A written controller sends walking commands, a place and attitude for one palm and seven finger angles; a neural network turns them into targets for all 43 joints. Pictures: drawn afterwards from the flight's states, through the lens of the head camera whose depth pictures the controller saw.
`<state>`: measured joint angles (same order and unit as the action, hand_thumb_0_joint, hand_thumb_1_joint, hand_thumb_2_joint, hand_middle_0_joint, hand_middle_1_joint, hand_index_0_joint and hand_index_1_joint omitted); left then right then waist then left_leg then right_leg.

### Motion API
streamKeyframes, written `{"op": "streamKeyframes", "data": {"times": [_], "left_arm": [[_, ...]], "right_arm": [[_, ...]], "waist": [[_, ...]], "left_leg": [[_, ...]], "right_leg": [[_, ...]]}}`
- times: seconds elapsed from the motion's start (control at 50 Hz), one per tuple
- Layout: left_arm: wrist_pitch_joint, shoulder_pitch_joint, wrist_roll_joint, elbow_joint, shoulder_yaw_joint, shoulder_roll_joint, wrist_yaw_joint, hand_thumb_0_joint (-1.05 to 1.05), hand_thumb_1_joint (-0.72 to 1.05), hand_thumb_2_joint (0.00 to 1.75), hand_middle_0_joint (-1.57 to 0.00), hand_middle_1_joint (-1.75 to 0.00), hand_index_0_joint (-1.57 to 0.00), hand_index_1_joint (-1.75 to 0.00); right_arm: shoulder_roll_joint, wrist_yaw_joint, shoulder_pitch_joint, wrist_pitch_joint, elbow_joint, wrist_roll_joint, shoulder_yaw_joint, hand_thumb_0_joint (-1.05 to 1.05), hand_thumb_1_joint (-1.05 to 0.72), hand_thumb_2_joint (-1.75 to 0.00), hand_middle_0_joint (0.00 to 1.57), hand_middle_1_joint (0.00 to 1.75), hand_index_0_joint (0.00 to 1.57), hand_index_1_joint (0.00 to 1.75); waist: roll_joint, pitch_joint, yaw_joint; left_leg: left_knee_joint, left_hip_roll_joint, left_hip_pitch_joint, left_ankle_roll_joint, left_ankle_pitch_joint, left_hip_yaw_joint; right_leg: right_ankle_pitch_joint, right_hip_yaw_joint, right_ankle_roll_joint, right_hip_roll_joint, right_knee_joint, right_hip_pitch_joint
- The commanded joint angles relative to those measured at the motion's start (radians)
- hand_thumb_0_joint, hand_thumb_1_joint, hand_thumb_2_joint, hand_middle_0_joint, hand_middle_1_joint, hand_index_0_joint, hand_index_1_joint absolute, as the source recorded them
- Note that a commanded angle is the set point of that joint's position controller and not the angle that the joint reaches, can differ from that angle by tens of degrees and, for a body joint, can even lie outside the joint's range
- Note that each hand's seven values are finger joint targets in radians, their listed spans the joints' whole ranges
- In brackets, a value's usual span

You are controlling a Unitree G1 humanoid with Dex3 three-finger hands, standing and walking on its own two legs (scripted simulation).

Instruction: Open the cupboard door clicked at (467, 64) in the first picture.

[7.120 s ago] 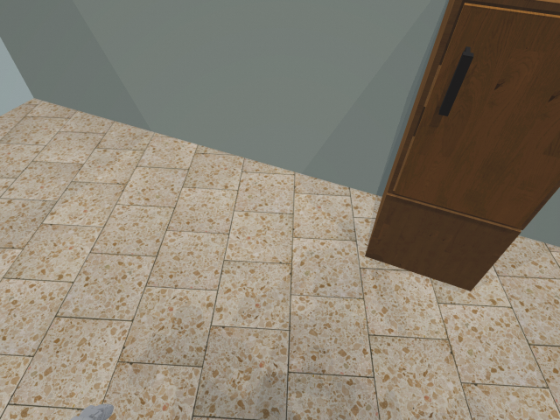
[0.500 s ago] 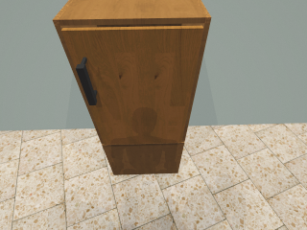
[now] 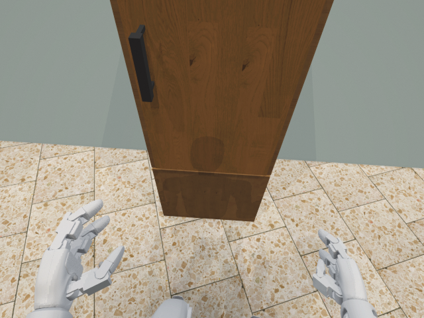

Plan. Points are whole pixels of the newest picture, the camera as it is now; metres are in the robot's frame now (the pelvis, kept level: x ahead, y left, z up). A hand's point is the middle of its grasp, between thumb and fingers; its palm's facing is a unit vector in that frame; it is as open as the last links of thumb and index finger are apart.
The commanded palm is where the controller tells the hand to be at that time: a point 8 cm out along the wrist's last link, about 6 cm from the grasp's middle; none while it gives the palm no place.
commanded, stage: raise the hand with hooked fingers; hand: left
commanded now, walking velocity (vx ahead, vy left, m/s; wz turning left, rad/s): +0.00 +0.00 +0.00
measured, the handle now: (144, 65) +0.59 +0.23 +0.15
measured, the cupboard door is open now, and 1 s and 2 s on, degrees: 0 0 0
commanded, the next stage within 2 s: move the hooked fingers beside the handle in 1.52 s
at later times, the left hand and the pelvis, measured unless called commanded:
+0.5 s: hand (81, 200) +0.26 +0.24 +0.11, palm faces +0.06 -1.00 -0.07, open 12.5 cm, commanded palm +0.23 +0.30 +0.12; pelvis +0.00 +0.03 +0.03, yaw -1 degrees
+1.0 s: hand (40, 150) +0.30 +0.30 +0.18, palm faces +0.12 -0.99 -0.04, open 13.9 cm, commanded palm +0.27 +0.34 +0.18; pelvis +0.01 +0.02 +0.05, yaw -1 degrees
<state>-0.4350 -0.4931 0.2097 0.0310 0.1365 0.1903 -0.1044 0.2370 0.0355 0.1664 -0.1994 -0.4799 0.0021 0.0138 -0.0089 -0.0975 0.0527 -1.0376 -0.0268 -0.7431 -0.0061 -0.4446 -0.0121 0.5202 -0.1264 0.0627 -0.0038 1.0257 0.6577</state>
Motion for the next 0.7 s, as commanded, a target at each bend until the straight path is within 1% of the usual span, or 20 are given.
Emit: {"op": "streamKeyframes", "data": {"times": [0.0, 0.04, 0.06, 0.1, 0.12, 0.16, 0.18, 0.24, 0.26, 0.28, 0.3, 0.34, 0.38, 0.4, 0.46, 0.52, 0.56, 0.6, 0.62, 0.68], "left_arm": [[-0.147, 0.376, 0.025, 0.302, -0.052, 0.092, -0.101, 0.00, 0.20, 0.60, -0.25, -0.75, -0.25, -0.75], [-0.056, 0.335, 0.044, 0.179, -0.027, 0.132, -0.161, 0.00, 0.15, 0.58, -0.25, -0.78, -0.25, -0.78], [0.012, 0.290, 0.050, 0.083, 0.009, 0.163, -0.187, 0.00, 0.13, 0.57, -0.25, -0.80, -0.25, -0.80], [0.135, 0.261, 0.071, 0.076, 0.068, 0.196, -0.206, 0.00, 0.08, 0.55, -0.26, -0.82, -0.26, -0.82], [0.191, 0.253, 0.087, 0.088, 0.109, 0.212, -0.196, 0.00, 0.06, 0.54, -0.26, -0.84, -0.26, -0.84], [0.253, 0.228, 0.116, 0.110, 0.193, 0.235, -0.149, 0.00, 0.01, 0.52, -0.26, -0.87, -0.26, -0.87], [0.256, 0.239, 0.127, 0.159, 0.213, 0.225, -0.116, 0.00, -0.01, 0.51, -0.27, -0.88, -0.27, -0.88], [0.186, 0.286, 0.116, 0.245, 0.230, 0.211, -0.015, 0.00, -0.08, 0.48, -0.27, -0.93, -0.27, -0.93], [0.153, 0.316, 0.104, 0.267, 0.232, 0.231, 0.001, 0.00, -0.10, 0.47, -0.27, -0.94, -0.27, -0.94], [0.118, 0.331, 0.080, 0.273, 0.221, 0.234, 0.009, 0.00, -0.13, 0.46, -0.27, -0.96, -0.27, -0.96], [0.092, 0.329, 0.066, 0.241, 0.183, 0.207, 0.003, 0.00, -0.15, 0.45, -0.27, -0.98, -0.27, -0.98], [0.059, 0.366, 0.052, 0.194, 0.140, 0.191, -0.030, 0.00, -0.20, 0.43, -0.28, -1.00, -0.28, -1.00], [0.071, 0.417, 0.062, 0.150, 0.120, 0.198, -0.090, 0.00, -0.24, 0.41, -0.28, -1.03, -0.28, -1.03], [0.087, 0.422, 0.073, 0.128, 0.130, 0.209, -0.117, 0.00, -0.27, 0.40, -0.28, -1.05, -0.28, -1.05], [0.148, 0.441, 0.105, 0.097, 0.195, 0.282, -0.172, 0.00, -0.34, 0.37, -0.29, -1.10, -0.29, -1.10], [0.182, 0.480, 0.120, 0.140, 0.267, 0.329, -0.164, 0.00, -0.41, 0.34, -0.29, -1.14, -0.29, -1.14], [0.191, 0.514, 0.129, 0.126, 0.309, 0.356, -0.144, 0.00, -0.45, 0.32, -0.30, -1.17, -0.30, -1.17], [0.189, 0.562, 0.127, 0.112, 0.301, 0.336, -0.133, 0.00, -0.50, 0.30, -0.30, -1.20, -0.30, -1.20], [0.191, 0.578, 0.125, 0.095, 0.291, 0.324, -0.133, 0.00, -0.50, 0.30, -0.30, -1.20, -0.30, -1.20], [0.221, 0.633, 0.116, 0.033, 0.273, 0.331, -0.166, 0.00, -0.50, 0.30, -0.30, -1.20, -0.30, -1.20]], "right_arm": [[0.124, 0.033, 0.020, -0.075, 0.070, -0.007, 0.011, 0.00, -0.90, -0.90, 0.20, 0.30, 0.20, 0.30], [0.139, 0.047, 0.021, -0.081, 0.068, -0.021, 0.003, 0.00, -0.90, -0.90, 0.20, 0.30, 0.20, 0.30], [0.146, 0.053, 0.014, -0.077, 0.067, -0.032, 0.000, 0.00, -0.90, -0.90, 0.20, 0.30, 0.20, 0.30], [0.143, 0.061, -0.011, -0.068, 0.095, -0.046, -0.002, 0.00, -0.90, -0.90, 0.20, 0.30, 0.20, 0.30], [0.138, 0.065, -0.024, -0.064, 0.107, -0.048, -0.004, 0.00, -0.90, -0.90, 0.20, 0.30, 0.20, 0.30], [0.117, 0.068, -0.055, -0.058, 0.111, -0.043, -0.009, 0.00, -0.90, -0.90, 0.20, 0.30, 0.20, 0.30], [0.108, 0.064, -0.044, -0.057, 0.113, -0.041, -0.012, 0.00, -0.90, -0.90, 0.20, 0.30, 0.20, 0.30], [0.097, 0.051, -0.016, -0.067, 0.086, -0.031, -0.012, 0.00, -0.90, -0.90, 0.20, 0.30, 0.20, 0.30], [0.104, 0.047, -0.012, -0.072, 0.083, -0.023, -0.013, 0.00, -0.90, -0.90, 0.20, 0.30, 0.20, 0.30], [0.112, 0.040, 0.009, -0.079, 0.073, -0.018, -0.010, 0.00, -0.90, -0.90, 0.20, 0.30, 0.20, 0.30], [0.116, 0.033, 0.020, -0.086, 0.060, -0.015, -0.009, 0.00, -0.90, -0.90, 0.20, 0.30, 0.20, 0.30], [0.133, 0.030, 0.032, -0.095, 0.041, -0.017, -0.006, 0.00, -0.90, -0.90, 0.20, 0.30, 0.20, 0.30], [0.152, 0.036, 0.030, -0.101, 0.038, -0.026, -0.002, 0.00, -0.90, -0.90, 0.20, 0.30, 0.20, 0.30], [0.158, 0.043, 0.031, -0.104, 0.035, -0.032, 0.001, 0.00, -0.90, -0.90, 0.20, 0.30, 0.20, 0.30], [0.171, 0.064, 0.031, -0.111, 0.036, -0.045, 0.002, 0.00, -0.90, -0.90, 0.20, 0.30, 0.20, 0.30], [0.160, 0.070, 0.019, -0.113, 0.038, -0.044, -0.002, 0.00, -0.90, -0.90, 0.20, 0.30, 0.20, 0.30], [0.158, 0.068, 0.018, -0.106, 0.034, -0.038, -0.009, 0.00, -0.90, -0.90, 0.20, 0.30, 0.20, 0.30], [0.150, 0.062, 0.011, -0.106, 0.027, -0.039, -0.014, 0.00, -0.90, -0.90, 0.20, 0.30, 0.20, 0.30], [0.151, 0.060, 0.013, -0.104, 0.022, -0.041, -0.014, 0.00, -0.90, -0.90, 0.20, 0.30, 0.20, 0.30], [0.158, 0.060, 0.014, -0.098, 0.017, -0.044, -0.018, 0.00, -0.90, -0.90, 0.20, 0.30, 0.20, 0.30]], "waist": [[0.081, -0.143, -0.135], [0.020, -0.131, -0.121], [0.007, -0.110, -0.100], [0.020, -0.155, -0.044], [0.007, -0.189, -0.019], [-0.010, -0.213, 0.024], [0.000, -0.221, 0.027], [0.045, -0.169, 0.009], [0.029, -0.157, 0.002], [0.057, -0.165, -0.010], [0.070, -0.138, -0.030], [0.086, -0.103, -0.061], [0.078, -0.098, -0.071], [0.074, -0.107, -0.068], [0.059, -0.145, -0.044], [0.094, -0.187, -0.018], [0.091, -0.147, -0.011], [0.117, -0.116, -0.019], [0.104, -0.099, -0.028], [0.121, -0.094, -0.033]], "left_leg": [[0.113, 0.010, 0.156, 0.042, 0.119, -0.038], [0.138, 0.016, 0.110, 0.043, 0.063, -0.039], [0.153, 0.020, 0.097, 0.043, 0.057, -0.038], [0.201, 0.033, 0.114, 0.039, 0.072, -0.024], [0.221, 0.038, 0.129, 0.037, 0.090, -0.020], [0.252, 0.034, 0.164, 0.034, 0.149, -0.024], [0.269, 0.032, 0.184, 0.030, 0.172, -0.019], [0.310, 0.015, 0.250, 0.024, 0.221, -0.025], [0.311, 0.013, 0.253, 0.025, 0.233, -0.030], [0.313, 0.012, 0.272, 0.026, 0.253, -0.028], [0.312, 0.011, 0.282, 0.027, 0.242, -0.024], [0.313, 0.011, 0.281, 0.028, 0.200, -0.024], [0.323, 0.016, 0.280, 0.030, 0.165, -0.026], [0.333, 0.017, 0.290, 0.029, 0.144, -0.025], [0.362, 0.019, 0.322, 0.031, 0.157, -0.030], [0.394, 0.019, 0.390, 0.026, 0.244, -0.034], [0.407, 0.018, 0.395, 0.022, 0.273, -0.038], [0.421, 0.017, 0.422, 0.016, 0.298, -0.036], [0.428, 0.015, 0.427, 0.014, 0.299, -0.038], [0.440, 0.015, 0.447, 0.018, 0.302, -0.033]], "right_leg": [[-0.154, 0.116, -0.039, -0.020, -0.205, 0.055], [-0.073, 0.138, -0.047, -0.015, -0.259, 0.011], [-0.048, 0.148, -0.047, -0.013, -0.287, -0.009], [-0.038, 0.158, -0.052, 0.008, -0.330, -0.095], [-0.050, 0.156, -0.054, 0.014, -0.341, -0.143], [-0.113, 0.141, -0.052, 0.014, -0.341, -0.208], [-0.146, 0.125, -0.054, 0.013, -0.336, -0.217], [-0.227, 0.071, -0.044, -0.010, -0.312, -0.180], [-0.240, 0.067, -0.041, -0.016, -0.302, -0.180], [-0.260, 0.062, -0.039, -0.019, -0.292, -0.167], [-0.254, 0.058, -0.040, -0.020, -0.294, -0.136], [-0.220, 0.057, -0.041, -0.020, -0.307, -0.102], [-0.192, 0.067, -0.041, -0.019, -0.329, -0.115], [-0.171, 0.067, -0.042, -0.018, -0.346, -0.122], [-0.185, 0.076, -0.040, -0.017, -0.378, -0.189], [-0.282, 0.060, -0.038, -0.015, -0.378, -0.243], [-0.310, 0.054, -0.034, -0.022, -0.386, -0.253], [-0.336, 0.048, -0.033, -0.023, -0.393, -0.243], [-0.336, 0.043, -0.034, -0.025, -0.398, -0.237], [-0.350, 0.053, -0.032, -0.024, -0.418, -0.256]]}}
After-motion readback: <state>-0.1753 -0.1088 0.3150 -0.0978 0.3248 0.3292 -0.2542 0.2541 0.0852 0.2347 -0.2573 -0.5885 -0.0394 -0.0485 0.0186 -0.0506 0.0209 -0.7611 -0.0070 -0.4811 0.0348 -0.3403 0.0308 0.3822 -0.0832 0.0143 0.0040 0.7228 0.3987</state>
